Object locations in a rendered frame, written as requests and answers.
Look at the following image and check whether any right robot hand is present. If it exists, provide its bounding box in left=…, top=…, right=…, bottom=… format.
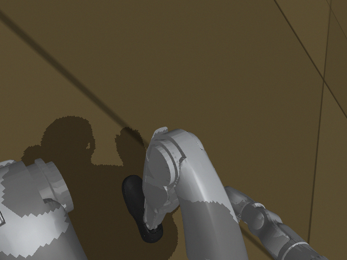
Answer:
left=224, top=186, right=254, bottom=222

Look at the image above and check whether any right robot arm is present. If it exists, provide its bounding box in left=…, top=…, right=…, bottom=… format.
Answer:
left=241, top=201, right=328, bottom=260

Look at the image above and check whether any right robot foot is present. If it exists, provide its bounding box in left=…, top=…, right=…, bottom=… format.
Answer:
left=121, top=175, right=163, bottom=243

